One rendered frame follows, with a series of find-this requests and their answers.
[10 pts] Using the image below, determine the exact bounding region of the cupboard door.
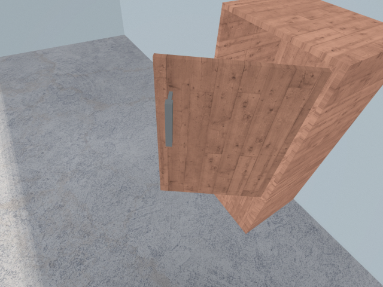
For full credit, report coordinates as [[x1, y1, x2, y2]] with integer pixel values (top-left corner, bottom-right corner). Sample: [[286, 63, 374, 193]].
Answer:
[[153, 53, 332, 197]]

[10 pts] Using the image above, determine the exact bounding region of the handle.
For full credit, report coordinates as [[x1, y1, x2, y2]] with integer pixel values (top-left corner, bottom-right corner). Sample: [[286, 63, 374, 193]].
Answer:
[[165, 91, 173, 147]]

